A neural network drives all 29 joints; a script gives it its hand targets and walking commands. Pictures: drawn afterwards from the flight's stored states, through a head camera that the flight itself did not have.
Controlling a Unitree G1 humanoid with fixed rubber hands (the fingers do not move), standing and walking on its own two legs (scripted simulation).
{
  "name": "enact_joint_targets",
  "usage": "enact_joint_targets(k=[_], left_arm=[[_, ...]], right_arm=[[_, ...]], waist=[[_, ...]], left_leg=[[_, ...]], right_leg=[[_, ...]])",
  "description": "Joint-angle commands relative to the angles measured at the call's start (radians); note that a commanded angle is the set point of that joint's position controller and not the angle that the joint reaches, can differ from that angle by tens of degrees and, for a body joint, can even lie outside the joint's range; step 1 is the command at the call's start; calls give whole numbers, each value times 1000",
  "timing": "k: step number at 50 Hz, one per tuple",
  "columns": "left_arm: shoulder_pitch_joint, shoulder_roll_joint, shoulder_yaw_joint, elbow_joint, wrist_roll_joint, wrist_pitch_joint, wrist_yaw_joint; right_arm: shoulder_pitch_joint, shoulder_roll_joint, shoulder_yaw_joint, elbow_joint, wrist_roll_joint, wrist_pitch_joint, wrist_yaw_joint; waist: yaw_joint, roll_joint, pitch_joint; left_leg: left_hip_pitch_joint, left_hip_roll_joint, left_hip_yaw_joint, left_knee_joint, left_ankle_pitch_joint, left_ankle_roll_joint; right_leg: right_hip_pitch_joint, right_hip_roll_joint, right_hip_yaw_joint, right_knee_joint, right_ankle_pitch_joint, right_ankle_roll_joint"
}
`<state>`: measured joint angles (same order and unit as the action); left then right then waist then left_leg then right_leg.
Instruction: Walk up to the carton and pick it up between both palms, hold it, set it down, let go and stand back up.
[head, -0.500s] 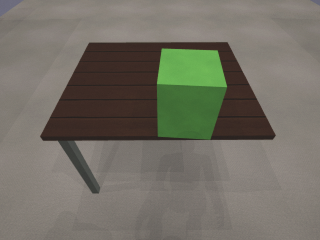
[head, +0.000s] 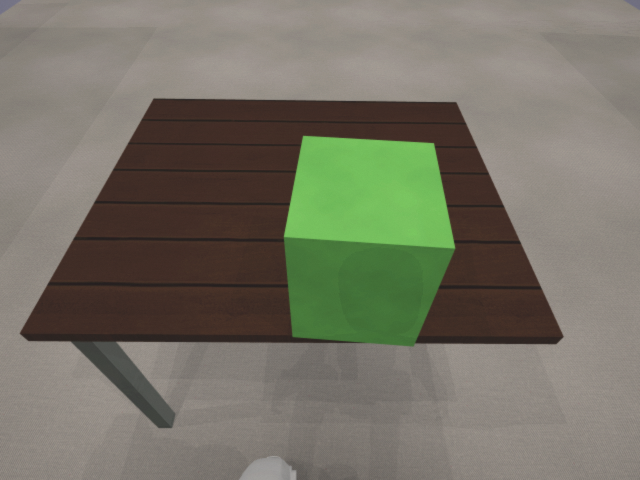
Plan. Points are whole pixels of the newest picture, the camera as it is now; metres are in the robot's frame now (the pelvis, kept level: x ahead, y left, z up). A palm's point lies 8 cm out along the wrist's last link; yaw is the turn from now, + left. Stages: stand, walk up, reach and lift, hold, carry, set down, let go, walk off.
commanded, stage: walk up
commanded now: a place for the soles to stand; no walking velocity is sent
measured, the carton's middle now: (360, 244) +0.46 -0.03 +0.01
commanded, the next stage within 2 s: none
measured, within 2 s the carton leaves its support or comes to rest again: neither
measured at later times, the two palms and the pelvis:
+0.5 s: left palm out of the picture +0.08 +0.25 -0.12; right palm out of the picture +0.11 -0.23 -0.12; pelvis +0.07 +0.01 +0.02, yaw -4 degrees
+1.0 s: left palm (147, 478) +0.15 +0.26 -0.12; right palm out of the picture +0.06 -0.23 -0.12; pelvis +0.07 +0.02 +0.02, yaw -9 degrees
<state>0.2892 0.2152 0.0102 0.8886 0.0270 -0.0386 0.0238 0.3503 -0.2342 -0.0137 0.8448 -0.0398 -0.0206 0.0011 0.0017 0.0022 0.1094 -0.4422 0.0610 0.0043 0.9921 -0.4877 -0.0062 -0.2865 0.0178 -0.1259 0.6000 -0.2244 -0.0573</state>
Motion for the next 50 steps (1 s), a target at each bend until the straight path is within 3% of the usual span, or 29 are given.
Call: enact_joint_targets(k=[1, 2, 3, 4, 5, 6, 7, 9, 10, 12, 13, 15, 17, 19, 22, 23, 25, 29, 31, 35, 36, 38, 39, 41, 42, 46, 47, 49, 50], left_arm=[[-42, 123, 22, -51, 10, -1, 4], [-49, 124, 18, -49, 7, 8, 1], [-32, 126, 4, -45, 4, 17, -7], [4, 95, -12, -39, -10, 24, -14], [53, 76, -20, -34, -24, 36, -17], [106, 62, -24, -10, -35, 51, -12], [122, 74, -21, 3, -28, 59, -12], [146, 87, -17, 24, -12, 58, -16], [156, 76, -25, 32, -8, 47, -18], [167, 83, -33, 41, -10, 21, -16], [144, 103, -27, 43, -6, 11, -14], [117, 100, -36, 34, -24, -5, -10], [75, 126, -29, 33, -23, -9, -9], [103, 106, -40, 48, -30, -11, -9], [85, 130, -36, 54, -33, -9, -6], [87, 126, -37, 56, -31, -8, -8], [103, 124, -41, 62, -28, -7, -4], [89, 148, -34, 67, -31, -1, -3], [76, 132, -42, 69, -30, 0, -1], [52, 147, -39, 73, -36, 6, -1], [37, 154, -37, 73, -30, 7, -1], [40, 141, -43, 75, -32, 6, -2], [33, 138, -44, 81, -30, 4, -1], [29, 158, -42, 83, -38, 5, 0], [15, 163, -44, 86, -44, 6, 0], [-8, 163, -44, 69, -37, 7, 2], [-7, 175, -42, 73, -35, 5, 3], [-11, 175, -44, 77, -39, 8, 3], [-18, 183, -43, 77, -39, 11, 1]], right_arm=[[180, -1, 8, 19, 20, -4, -11], [180, -2, 3, 22, 18, -8, -14], [168, -36, -2, 0, 17, -9, -17], [141, -73, -10, -16, 14, -6, -21], [68, -119, -15, -53, 23, -3, -27], [-11, -176, -22, -62, 41, 11, -32], [-55, -188, -24, -46, 52, 21, -34], [-73, -167, -6, -19, 51, 30, -34], [-71, -161, 3, -2, 50, 32, -31], [-62, -148, 7, 8, 40, 28, -24], [-61, -134, 11, 24, 44, 22, -20], [-69, -121, 18, 32, 48, 16, -17], [-59, -97, 34, 52, 44, 9, -13], [-78, -95, 35, 65, 37, 7, -13], [-66, -108, 45, 86, 34, 3, -14], [-72, -110, 48, 90, 38, 1, -17], [-100, -122, 51, 102, 30, 2, -18], [-81, -116, 59, 133, 38, 8, -19], [-84, -136, 58, 143, 35, 9, -20], [-91, -148, 56, 147, 35, 14, -19], [-86, -135, 60, 154, 43, 15, -19], [-92, -143, 60, 155, 35, 16, -20], [-88, -135, 59, 161, 35, 15, -20], [-99, -140, 57, 156, 38, 17, -18], [-106, -146, 60, 160, 38, 18, -18], [-83, -150, 50, 168, 36, 22, -16], [-91, -155, 56, 165, 37, 23, -17], [-88, -149, 56, 167, 33, 25, -17], [-78, -146, 57, 169, 38, 26, -17]], waist=[[-48, -4, -39], [-61, 16, -62], [-63, -15, -84], [-44, 62, -100], [-10, 111, -86], [15, 138, -18], [30, 137, 42], [37, 154, 91], [34, 152, 64], [26, 104, -14], [5, 69, -52], [3, 16, -73], [-29, -21, -78], [-8, -40, -107], [-15, -106, -117], [-11, -96, -121], [6, 1, -103], [3, -52, -107], [2, -5, -113], [12, -1, -76], [-5, -4, -84], [13, -29, -92], [4, -28, -108], [7, 21, -89], [19, 0, -52], [-5, -26, -93], [1, -65, -98], [-3, -25, -102], [-4, -39, -81]], left_leg=[[247, 11, 22, -289, 188, 4], [301, -16, 54, -373, 321, 7], [363, -8, 20, -412, 413, 17], [364, 46, -72, -451, 395, 39], [250, 185, -246, -572, 305, 79], [4, 261, -341, -723, 33, 162], [-134, 239, -324, -794, -216, 172], [-118, 177, -259, -810, -292, 127], [-77, 142, -204, -778, -241, 108], [27, 123, -162, -715, -119, 92], [96, 111, -137, -683, -17, 79], [186, 94, -79, -609, 123, 69], [224, 73, -46, -574, 223, 64], [270, 67, -26, -535, 291, 62], [276, 73, -11, -531, 365, 51], [289, 75, 3, -533, 364, 47], [266, 80, 10, -541, 410, 54], [280, 79, 22, -553, 359, 47], [285, 86, 25, -550, 405, 52], [271, 91, 42, -572, 351, 49], [263, 90, 41, -582, 333, 50], [282, 98, 43, -575, 358, 58], [292, 97, 40, -578, 355, 60], [304, 89, 58, -574, 345, 56], [288, 95, 52, -577, 342, 53], [305, 97, 67, -580, 307, 59], [324, 90, 66, -572, 285, 60], [334, 93, 67, -585, 262, 61], [320, 95, 66, -594, 243, 58]], right_leg=[[-178, -234, 218, -169, 118, -134], [-188, -218, 179, -100, 156, -114], [-228, -203, 173, -43, 159, -76], [-248, -169, 160, -27, 14, -31], [-196, -90, 100, 53, -168, 22], [-47, -35, 109, 96, -305, 35], [32, -41, 120, 106, -303, 30], [16, -50, 116, 27, -227, 33], [33, -44, 112, -11, -157, 27], [40, -64, 131, -72, -98, 28], [36, -76, 148, -96, -83, 25], [-36, -112, 218, -165, -54, 21], [-49, -144, 258, -195, -30, 11], [-41, -152, 255, -220, 43, 11], [-7, -151, 248, -204, 165, 5], [-5, -153, 241, -189, 194, 3], [20, -151, 259, -166, 260, 2], [4, -135, 245, -172, 184, -1], [25, -140, 259, -153, 255, -4], [-9, -129, 258, -161, 190, -6], [6, -132, 255, -158, 176, -6], [-4, -119, 260, -152, 187, -4], [12, -130, 270, -155, 192, -7], [-28, -131, 283, -163, 170, -7], [-42, -116, 278, -170, 163, 2], [-26, -118, 308, -168, 166, -2], [-45, -119, 319, -173, 156, -5], [-56, -115, 315, -171, 146, -8], [-71, -103, 313, -168, 115, -1]])
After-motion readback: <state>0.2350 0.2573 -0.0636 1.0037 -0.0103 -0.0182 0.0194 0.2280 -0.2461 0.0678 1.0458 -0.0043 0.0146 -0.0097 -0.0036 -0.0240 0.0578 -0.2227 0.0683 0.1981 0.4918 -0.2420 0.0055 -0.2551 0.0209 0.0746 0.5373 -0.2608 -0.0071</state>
